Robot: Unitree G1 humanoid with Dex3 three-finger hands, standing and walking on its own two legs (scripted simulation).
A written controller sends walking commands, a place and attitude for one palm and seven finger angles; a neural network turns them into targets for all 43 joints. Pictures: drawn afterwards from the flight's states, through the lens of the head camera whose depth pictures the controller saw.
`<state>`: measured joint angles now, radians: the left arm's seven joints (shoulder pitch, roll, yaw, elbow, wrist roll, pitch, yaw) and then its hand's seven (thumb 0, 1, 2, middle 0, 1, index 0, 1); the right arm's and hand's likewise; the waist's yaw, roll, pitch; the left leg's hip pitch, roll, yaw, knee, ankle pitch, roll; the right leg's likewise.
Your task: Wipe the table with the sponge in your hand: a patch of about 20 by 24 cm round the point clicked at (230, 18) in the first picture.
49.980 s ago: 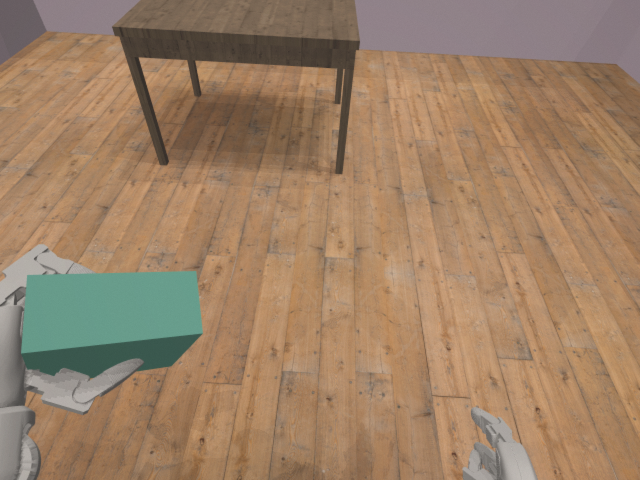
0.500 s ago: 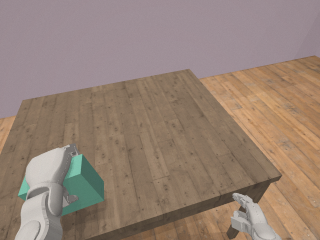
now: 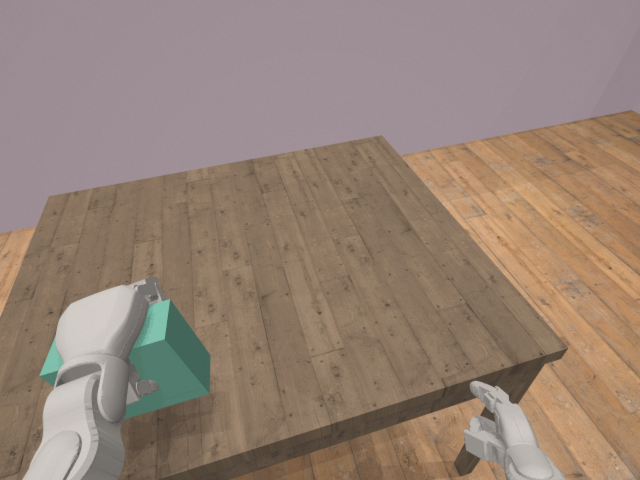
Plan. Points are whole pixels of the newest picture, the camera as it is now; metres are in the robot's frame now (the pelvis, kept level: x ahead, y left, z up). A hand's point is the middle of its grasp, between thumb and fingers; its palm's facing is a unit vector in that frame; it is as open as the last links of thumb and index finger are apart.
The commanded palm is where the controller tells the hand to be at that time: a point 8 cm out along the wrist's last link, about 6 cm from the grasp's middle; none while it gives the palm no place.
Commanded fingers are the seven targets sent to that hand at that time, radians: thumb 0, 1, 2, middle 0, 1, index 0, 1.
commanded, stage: bring the sponge back beside the body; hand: left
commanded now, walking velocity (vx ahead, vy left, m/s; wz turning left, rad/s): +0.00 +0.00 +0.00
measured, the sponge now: (144, 372) +0.21 +0.27 +0.03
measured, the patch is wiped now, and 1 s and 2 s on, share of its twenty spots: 1.00 1.00 1.00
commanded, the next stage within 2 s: step back with the hand held close in 1.24 s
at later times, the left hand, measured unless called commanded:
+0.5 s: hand (114, 350) +0.20 +0.28 +0.10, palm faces +0.11 -0.21 -0.97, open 10.1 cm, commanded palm +0.16 +0.28 +0.17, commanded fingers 0.00 0.10 1.30 -1.20 -1.60 -1.20 -1.60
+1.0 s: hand (94, 363) +0.18 +0.28 +0.11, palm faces +0.11 -0.18 -0.98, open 10.1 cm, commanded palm +0.14 +0.28 +0.18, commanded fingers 0.00 0.10 1.30 -1.20 -1.60 -1.20 -1.60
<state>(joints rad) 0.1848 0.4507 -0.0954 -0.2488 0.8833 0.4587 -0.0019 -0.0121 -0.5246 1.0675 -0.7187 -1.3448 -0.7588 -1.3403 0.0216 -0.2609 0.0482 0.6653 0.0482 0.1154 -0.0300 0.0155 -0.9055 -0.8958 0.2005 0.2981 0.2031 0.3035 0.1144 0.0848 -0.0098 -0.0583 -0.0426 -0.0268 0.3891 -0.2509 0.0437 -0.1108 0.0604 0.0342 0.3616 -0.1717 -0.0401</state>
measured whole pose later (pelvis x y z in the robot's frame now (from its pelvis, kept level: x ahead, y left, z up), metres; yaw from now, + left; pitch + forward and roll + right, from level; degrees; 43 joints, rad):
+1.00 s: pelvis +0.00 +0.00 +0.00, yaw +0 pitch -5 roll -1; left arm 0.33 0.53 0.01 -0.43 0.81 0.45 -0.03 -0.01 -0.52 1.07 -0.72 -1.34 -0.76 -1.34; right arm 0.04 -0.27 0.05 0.64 0.05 0.12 -0.03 0.02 -0.91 -0.90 0.20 0.30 0.18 0.29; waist 0.13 0.09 0.00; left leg -0.06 -0.04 -0.04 0.42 -0.26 0.04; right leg -0.11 0.06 0.03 0.38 -0.18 -0.04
